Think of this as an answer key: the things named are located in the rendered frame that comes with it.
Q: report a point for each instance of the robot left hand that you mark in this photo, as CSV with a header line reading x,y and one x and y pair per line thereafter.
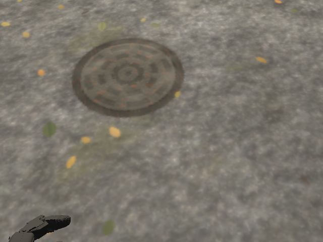
x,y
40,226

